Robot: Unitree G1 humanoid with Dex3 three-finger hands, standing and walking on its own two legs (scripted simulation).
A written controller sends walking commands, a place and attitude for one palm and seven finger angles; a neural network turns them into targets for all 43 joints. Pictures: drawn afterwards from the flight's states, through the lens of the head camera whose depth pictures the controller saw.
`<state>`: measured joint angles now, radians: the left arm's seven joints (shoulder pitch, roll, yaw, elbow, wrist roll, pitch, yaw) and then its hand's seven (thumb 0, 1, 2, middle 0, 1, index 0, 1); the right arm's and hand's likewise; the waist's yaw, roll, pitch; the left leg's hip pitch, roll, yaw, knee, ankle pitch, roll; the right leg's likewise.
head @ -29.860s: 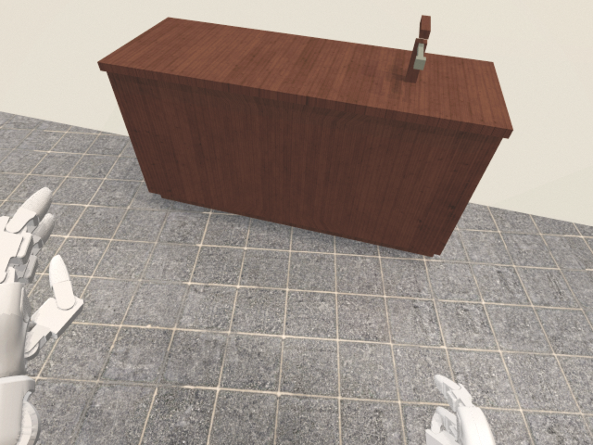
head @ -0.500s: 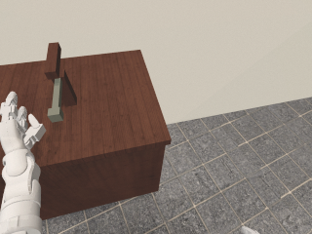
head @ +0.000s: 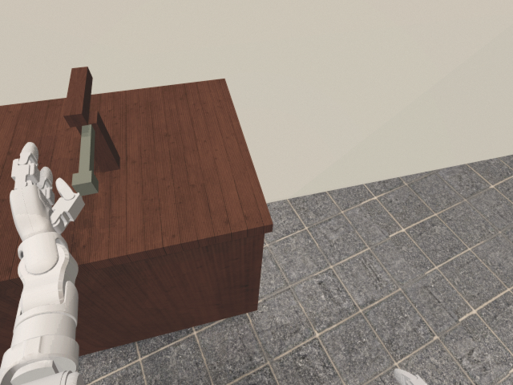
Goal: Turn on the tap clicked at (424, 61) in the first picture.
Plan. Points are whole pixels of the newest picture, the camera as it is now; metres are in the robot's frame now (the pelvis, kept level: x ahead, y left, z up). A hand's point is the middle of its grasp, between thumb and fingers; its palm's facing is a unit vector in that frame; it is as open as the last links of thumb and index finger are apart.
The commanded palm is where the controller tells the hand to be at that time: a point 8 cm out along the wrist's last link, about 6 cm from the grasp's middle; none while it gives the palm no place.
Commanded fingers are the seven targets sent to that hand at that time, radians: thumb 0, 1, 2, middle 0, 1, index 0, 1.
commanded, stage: push the lever round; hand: left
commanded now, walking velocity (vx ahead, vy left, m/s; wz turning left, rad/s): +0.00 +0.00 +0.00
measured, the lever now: (85, 183) +0.40 +0.29 +0.08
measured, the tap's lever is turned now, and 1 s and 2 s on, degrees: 2 24 53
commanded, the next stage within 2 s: none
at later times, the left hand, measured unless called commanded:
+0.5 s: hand (98, 195) +0.38 +0.26 +0.07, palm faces +0.53 -0.84 -0.06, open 7.7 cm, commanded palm +0.34 +0.29 +0.08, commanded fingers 0.00 0.90 0.90 -0.15 -0.15 -0.15 -0.15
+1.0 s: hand (124, 188) +0.39 +0.23 +0.07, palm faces +0.63 -0.77 -0.06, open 7.7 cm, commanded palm +0.34 +0.25 +0.08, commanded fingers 0.00 0.90 0.90 -0.15 -0.15 -0.15 -0.15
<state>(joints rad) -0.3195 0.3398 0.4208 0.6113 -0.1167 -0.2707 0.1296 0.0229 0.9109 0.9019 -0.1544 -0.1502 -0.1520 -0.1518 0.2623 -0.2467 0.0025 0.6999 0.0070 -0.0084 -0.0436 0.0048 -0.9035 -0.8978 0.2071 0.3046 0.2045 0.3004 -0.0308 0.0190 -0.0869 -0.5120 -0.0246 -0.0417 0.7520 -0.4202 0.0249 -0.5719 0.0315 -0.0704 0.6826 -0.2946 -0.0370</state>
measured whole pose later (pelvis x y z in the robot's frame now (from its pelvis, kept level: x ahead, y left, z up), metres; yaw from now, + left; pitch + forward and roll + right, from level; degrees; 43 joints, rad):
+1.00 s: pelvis +0.00 +0.00 +0.00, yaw +0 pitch +10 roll -1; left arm -0.39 0.15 0.29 0.60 0.00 -0.24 0.50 0.02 0.93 0.91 -0.15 -0.15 -0.15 -0.15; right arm 0.25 -0.22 -0.02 0.72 -0.03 0.00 -0.02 0.00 -0.90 -0.90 0.21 0.30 0.20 0.30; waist -0.04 0.03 -0.11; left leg -0.51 -0.03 -0.04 0.75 -0.42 0.02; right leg -0.57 0.03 -0.07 0.69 -0.30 -0.04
